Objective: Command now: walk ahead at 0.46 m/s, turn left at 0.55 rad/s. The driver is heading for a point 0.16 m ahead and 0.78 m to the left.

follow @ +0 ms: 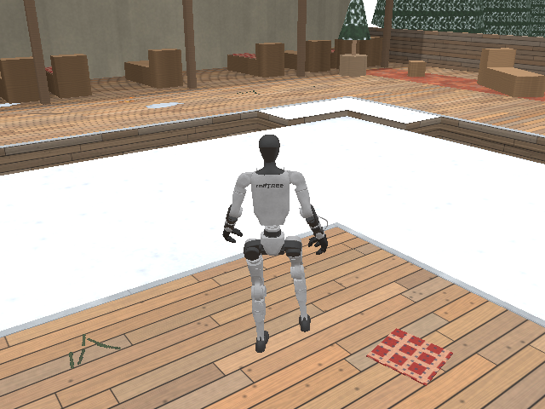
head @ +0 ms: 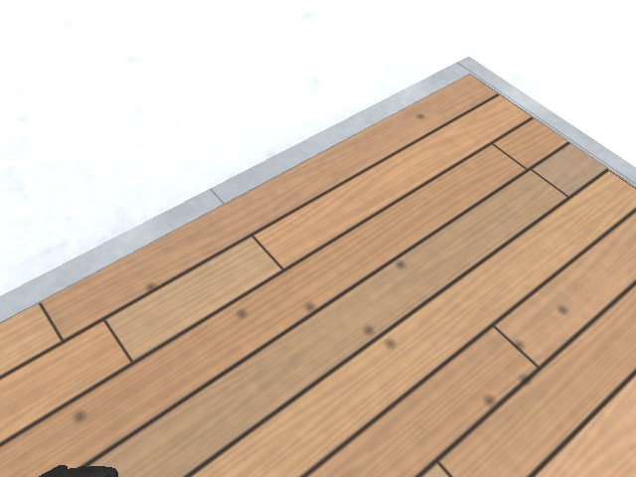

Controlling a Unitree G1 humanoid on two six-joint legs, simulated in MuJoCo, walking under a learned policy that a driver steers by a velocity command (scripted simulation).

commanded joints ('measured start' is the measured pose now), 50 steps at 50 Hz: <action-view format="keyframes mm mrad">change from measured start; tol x16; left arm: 1 -49 40 6 -62 2 -4 -2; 7 -97 73 19 -78 1 -22 -28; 12 168 135 39 -22 38 -17 -23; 18 -49 34 -1 -22 12 41 -21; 50 27 34 -10 194 -12 90 23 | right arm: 1 -48 -174 -47 -63 2 -13 -21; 10 -2 -104 -25 -5 -6 13 -38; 13 236 -143 -16 49 4 21 -31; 16 16 -149 -27 17 -2 78 -50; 50 -87 -63 3 216 -14 36 -46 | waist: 1 16 101 -38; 9 47 150 -104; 12 42 -254 -444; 18 10 -99 -106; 50 54 42 -80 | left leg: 1 -81 184 -145 -113 223 146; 10 50 154 -190 286 381 4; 12 -278 -13 -112 792 -527 -121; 14 -363 65 -126 915 -463 -161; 26 121 204 -42 77 52 -86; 28 -65 180 -39 76 -220 -47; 50 4 143 7 95 167 -87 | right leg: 1 91 53 -42 -213 196 23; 9 291 108 -40 -472 293 -85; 11 713 -118 132 -398 893 -206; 12 907 -305 422 -425 933 -382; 16 511 -176 300 -599 165 -288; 21 379 -79 118 -630 223 -268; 27 258 55 10 -604 -285 -105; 37 418 78 -50 -460 116 -95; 50 478 74 -49 -454 193 -87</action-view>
